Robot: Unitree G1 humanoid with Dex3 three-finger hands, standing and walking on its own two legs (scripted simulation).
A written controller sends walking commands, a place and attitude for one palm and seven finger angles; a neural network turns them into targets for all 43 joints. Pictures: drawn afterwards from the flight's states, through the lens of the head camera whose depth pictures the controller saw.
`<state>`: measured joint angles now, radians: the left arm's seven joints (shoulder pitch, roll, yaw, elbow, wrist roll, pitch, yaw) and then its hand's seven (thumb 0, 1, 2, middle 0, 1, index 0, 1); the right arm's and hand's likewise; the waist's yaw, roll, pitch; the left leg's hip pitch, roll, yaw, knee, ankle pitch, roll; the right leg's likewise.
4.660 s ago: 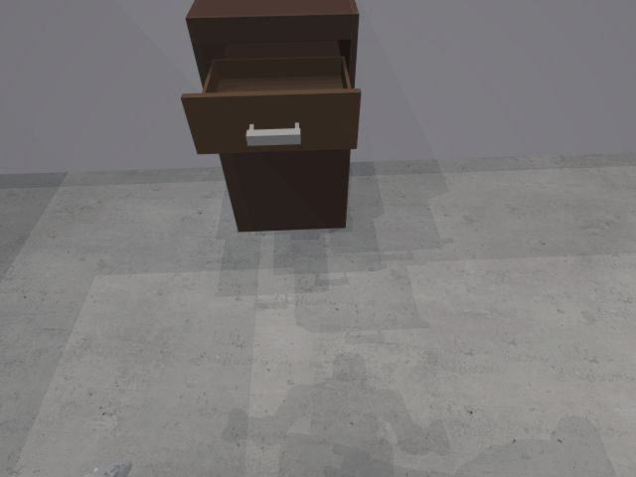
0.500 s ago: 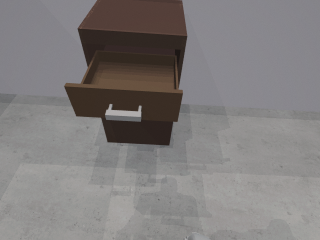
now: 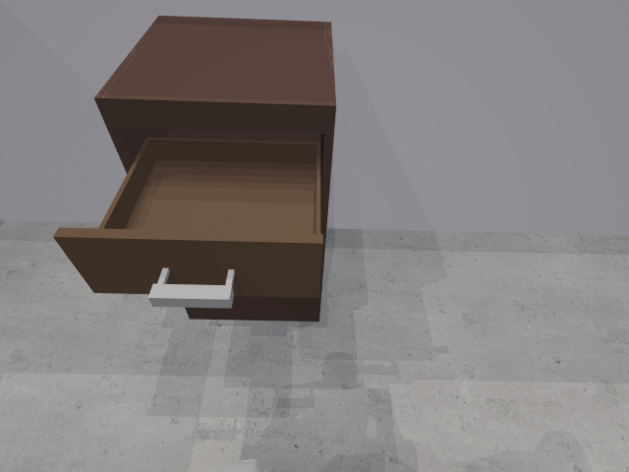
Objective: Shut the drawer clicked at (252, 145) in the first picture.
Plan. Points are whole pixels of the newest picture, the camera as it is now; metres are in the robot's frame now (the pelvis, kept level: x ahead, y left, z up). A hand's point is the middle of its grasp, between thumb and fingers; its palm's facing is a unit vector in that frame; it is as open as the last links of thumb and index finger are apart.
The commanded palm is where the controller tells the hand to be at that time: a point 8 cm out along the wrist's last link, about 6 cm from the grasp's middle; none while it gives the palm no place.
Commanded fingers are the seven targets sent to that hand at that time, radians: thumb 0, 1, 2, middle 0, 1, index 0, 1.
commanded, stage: take the last steps up to it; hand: left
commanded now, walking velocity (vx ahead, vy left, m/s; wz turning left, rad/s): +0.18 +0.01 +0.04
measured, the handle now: (195, 284) +0.40 +0.23 -0.06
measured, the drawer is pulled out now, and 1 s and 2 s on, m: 0.30 0.30 0.30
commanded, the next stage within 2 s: come to a stop and stand still in 0.08 s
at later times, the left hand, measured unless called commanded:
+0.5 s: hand out of the picture +0.12 +0.19 -0.18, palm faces +0.04 -0.98 -0.20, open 7.3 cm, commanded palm none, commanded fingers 0.00 0.90 0.90 -0.20 -0.30 -0.20 -0.30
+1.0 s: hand out of the picture +0.08 +0.17 -0.16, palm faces +0.09 -0.97 -0.24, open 7.3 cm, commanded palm none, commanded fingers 0.00 0.90 0.90 -0.20 -0.30 -0.20 -0.30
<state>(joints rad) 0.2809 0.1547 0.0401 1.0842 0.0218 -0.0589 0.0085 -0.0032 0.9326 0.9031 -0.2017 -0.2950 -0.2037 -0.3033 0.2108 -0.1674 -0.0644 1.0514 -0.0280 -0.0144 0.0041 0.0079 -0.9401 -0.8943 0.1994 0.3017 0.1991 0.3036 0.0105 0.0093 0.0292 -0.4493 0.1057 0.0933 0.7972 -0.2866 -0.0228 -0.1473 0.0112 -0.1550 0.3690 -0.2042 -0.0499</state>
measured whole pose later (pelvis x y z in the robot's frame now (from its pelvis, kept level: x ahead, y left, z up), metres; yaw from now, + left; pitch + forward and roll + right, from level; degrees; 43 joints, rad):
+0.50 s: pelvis +0.09 +0.01 +0.00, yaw -1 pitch -1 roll +1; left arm 0.22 0.17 0.04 1.08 0.02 0.04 0.04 0.00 0.91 0.90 -0.20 -0.29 -0.20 -0.30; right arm 0.20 -0.13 -0.04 1.09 -0.02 0.01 -0.05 0.00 -0.95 -0.89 0.20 0.30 0.20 0.30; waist 0.01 -0.04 0.09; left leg -0.18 0.03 0.16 0.43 -0.22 0.03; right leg -0.32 -0.06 -0.04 0.73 -0.38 0.02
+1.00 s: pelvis +0.04 -0.03 +0.00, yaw -1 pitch -1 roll +2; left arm 0.23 0.17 0.05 1.04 0.02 0.01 0.02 0.00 0.91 0.90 -0.20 -0.30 -0.21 -0.30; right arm 0.22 -0.19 -0.05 1.06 -0.02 0.03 -0.01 0.00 -0.92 -0.89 0.20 0.30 0.20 0.30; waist 0.05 0.00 0.03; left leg -0.18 0.02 0.02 0.57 -0.38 -0.02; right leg -0.26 -0.02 -0.07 0.40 -0.14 -0.06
